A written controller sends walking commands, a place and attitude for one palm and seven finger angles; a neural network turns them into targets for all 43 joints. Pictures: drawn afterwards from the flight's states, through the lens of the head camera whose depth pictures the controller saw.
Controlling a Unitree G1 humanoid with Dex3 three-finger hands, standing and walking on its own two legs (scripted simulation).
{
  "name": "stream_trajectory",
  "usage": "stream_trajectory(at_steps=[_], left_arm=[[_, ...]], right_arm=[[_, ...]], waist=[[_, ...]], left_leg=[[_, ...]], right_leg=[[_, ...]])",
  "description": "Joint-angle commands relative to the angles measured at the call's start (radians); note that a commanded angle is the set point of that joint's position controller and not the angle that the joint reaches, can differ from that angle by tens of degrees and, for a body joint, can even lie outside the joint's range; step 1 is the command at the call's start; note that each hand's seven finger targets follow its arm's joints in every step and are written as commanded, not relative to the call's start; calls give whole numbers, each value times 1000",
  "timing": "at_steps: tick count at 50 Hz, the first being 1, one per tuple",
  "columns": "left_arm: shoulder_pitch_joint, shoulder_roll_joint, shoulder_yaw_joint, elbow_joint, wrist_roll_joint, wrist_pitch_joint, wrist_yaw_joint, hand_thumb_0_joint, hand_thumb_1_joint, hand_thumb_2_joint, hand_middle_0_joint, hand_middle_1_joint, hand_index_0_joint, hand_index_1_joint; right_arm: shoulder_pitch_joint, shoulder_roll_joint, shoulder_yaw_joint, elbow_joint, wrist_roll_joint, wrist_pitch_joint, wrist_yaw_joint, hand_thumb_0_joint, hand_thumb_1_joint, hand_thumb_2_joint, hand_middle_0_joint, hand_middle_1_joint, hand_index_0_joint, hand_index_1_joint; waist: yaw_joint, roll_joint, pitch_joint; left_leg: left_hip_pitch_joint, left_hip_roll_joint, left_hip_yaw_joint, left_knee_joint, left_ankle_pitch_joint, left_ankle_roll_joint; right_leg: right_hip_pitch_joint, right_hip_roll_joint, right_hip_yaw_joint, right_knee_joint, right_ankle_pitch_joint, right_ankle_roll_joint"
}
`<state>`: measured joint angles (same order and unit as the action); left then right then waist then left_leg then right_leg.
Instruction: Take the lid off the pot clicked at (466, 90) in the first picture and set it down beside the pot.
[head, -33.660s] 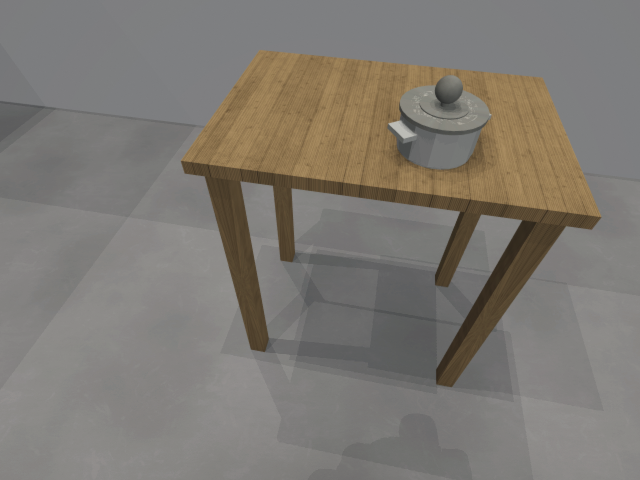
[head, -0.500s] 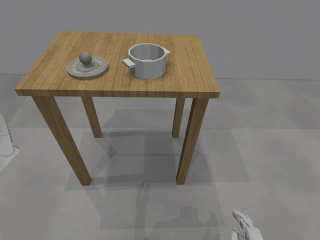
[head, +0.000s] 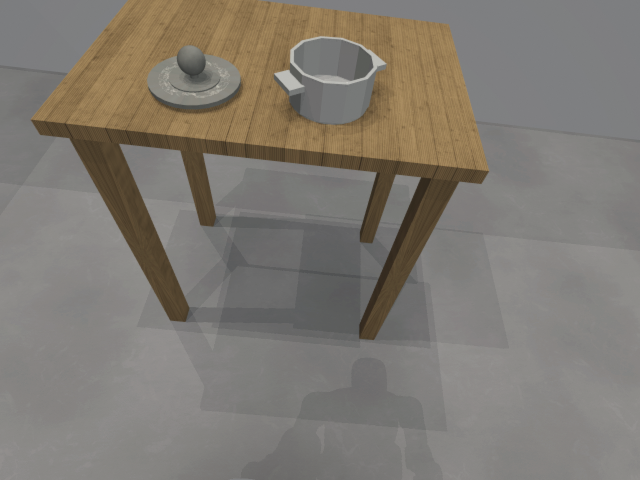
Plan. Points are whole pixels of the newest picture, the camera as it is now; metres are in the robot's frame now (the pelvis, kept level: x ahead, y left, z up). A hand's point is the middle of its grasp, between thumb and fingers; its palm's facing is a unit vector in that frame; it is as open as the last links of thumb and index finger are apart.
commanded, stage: stop stepping back and stand still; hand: left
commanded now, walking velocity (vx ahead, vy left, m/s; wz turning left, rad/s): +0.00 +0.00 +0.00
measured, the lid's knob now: (191, 60) +0.71 +0.28 +0.10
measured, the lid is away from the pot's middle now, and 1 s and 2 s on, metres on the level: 0.24 0.24 0.24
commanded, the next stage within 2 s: let the arm hang, fingers relaxed in 0.12 s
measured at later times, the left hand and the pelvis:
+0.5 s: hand out of the picture +0.04 +0.18 -0.17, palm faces +0.01 -0.98 -0.21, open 7.2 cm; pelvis +0.00 +0.00 +0.01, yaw -1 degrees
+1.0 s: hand out of the picture +0.00 +0.16 -0.17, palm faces +0.03 -0.98 -0.18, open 7.3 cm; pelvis +0.01 +0.00 +0.01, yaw -2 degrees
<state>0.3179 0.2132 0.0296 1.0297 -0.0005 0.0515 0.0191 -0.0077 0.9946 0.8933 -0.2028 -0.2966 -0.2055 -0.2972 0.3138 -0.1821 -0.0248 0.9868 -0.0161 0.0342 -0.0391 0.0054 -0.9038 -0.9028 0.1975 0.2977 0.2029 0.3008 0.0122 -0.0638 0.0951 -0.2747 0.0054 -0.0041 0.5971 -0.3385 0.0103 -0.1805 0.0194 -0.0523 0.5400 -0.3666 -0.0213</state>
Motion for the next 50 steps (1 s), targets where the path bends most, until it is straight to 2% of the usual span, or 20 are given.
stream_trajectory(at_steps=[1,2,5,7,10,12,15,16,19,22,26,29,31,44,46,47,50], left_arm=[[13,63,-8,-10,-3,-52,7,0,900,900,-200,-300,-200,-300],[11,62,-11,1,-2,-53,11,0,900,900,-200,-300,-200,-300],[16,49,-13,32,-4,-56,18,0,900,900,-200,-300,-200,-300],[20,44,-13,45,-2,-55,21,0,900,900,-200,-300,-200,-300],[19,28,-11,59,-1,-54,25,0,900,900,-200,-300,-200,-300],[15,25,-8,62,1,-52,28,0,900,900,-200,-300,-200,-300],[6,12,-5,62,1,-53,30,0,900,900,-200,-300,-200,-300],[7,9,-3,61,1,-54,30,0,900,900,-200,-300,-200,-300],[-6,11,2,60,2,-52,29,0,900,900,-200,-300,-200,-300],[-10,16,5,54,3,-53,28,0,900,900,-200,-300,-200,-300],[-17,18,7,49,0,-58,27,0,900,900,-200,-300,-200,-300],[-19,18,6,46,1,-55,27,0,900,900,-200,-300,-200,-300],[-15,20,8,46,1,-58,27,0,900,900,-200,-300,-200,-300],[15,7,4,61,1,-61,31,0,900,900,-200,-300,-200,-300],[19,6,4,63,1,-62,31,0,900,900,-200,-300,-200,-300],[21,9,3,61,2,-61,32,0,900,900,-200,-300,-200,-300],[27,2,4,66,1,-63,32,0,900,900,-200,-300,-200,-300]], right_arm=[[42,-107,-21,-14,14,-34,-15,0,-900,-900,200,300,200,300],[49,-97,-21,-4,16,-31,-14,0,-900,-900,200,300,200,300],[77,-76,-20,35,17,-30,-14,0,-900,-900,200,300,200,300],[81,-64,-20,52,17,-30,-12,0,-900,-900,200,300,200,300],[81,-52,-20,72,16,-31,-13,0,-900,-900,200,300,200,300],[78,-40,-20,81,15,-30,-11,0,-900,-900,200,300,200,300],[76,-30,-21,97,11,-30,-11,0,-900,-900,200,300,200,300],[74,-30,-21,100,11,-32,-11,0,-900,-900,200,300,200,300],[73,-18,-22,106,8,-32,-11,0,-900,-900,200,300,200,300],[74,-19,-23,102,8,-34,-11,0,-900,-900,200,300,200,300],[76,-25,-24,99,8,-37,-12,0,-900,-900,200,300,200,300],[73,-26,-23,97,7,-35,-13,0,-900,-900,200,300,200,300],[77,-28,-23,98,8,-37,-14,0,-900,-900,200,300,200,300],[69,-27,-22,103,10,-34,-15,0,-900,-900,200,300,200,300],[73,-28,-21,105,11,-35,-16,0,-900,-900,200,300,200,300],[70,-26,-22,104,12,-34,-16,0,-900,-900,200,300,200,300],[74,-23,-21,107,12,-36,-16,0,-900,-900,200,300,200,300]], waist=[[-25,154,-157],[-30,98,-136],[-34,73,-128],[-33,80,-101],[-30,30,-79],[-26,43,-34],[-26,17,-16],[-25,25,-27],[-23,81,5],[-22,85,-11],[-27,64,-43],[-26,75,-20],[-28,74,-43],[-31,67,-24],[-32,69,-39],[-30,72,-22],[-31,60,-34]], left_leg=[[136,127,-108,-132,466,72],[134,118,-92,-126,443,63],[135,107,-68,-134,415,53],[130,106,-69,-151,397,55],[119,105,-67,-165,373,55],[92,99,-66,-179,334,54],[82,94,-66,-187,314,52],[91,93,-61,-186,323,51],[71,92,-65,-201,286,50],[74,93,-65,-201,291,50],[102,92,-51,-185,344,44],[103,95,-56,-192,338,46],[114,94,-48,-184,367,44],[134,94,-44,-186,344,41],[141,95,-41,-184,359,41],[137,95,-42,-184,350,40],[140,96,-43,-185,358,42]], right_leg=[[53,-80,69,-132,309,-8],[48,-88,72,-143,345,-14],[61,-102,75,-157,378,-17],[47,-99,73,-159,355,-19],[46,-98,70,-166,335,-15],[33,-96,75,-172,304,-16],[33,-98,77,-179,293,-17],[36,-102,80,-178,304,-17],[20,-97,87,-179,265,-21],[30,-98,87,-179,269,-21],[46,-105,93,-177,343,-21],[27,-100,93,-178,322,-18],[44,-103,97,-179,356,-18],[23,-102,100,-197,341,-16],[34,-102,101,-195,354,-16],[18,-100,103,-195,342,-16],[31,-102,103,-198,353,-16]])
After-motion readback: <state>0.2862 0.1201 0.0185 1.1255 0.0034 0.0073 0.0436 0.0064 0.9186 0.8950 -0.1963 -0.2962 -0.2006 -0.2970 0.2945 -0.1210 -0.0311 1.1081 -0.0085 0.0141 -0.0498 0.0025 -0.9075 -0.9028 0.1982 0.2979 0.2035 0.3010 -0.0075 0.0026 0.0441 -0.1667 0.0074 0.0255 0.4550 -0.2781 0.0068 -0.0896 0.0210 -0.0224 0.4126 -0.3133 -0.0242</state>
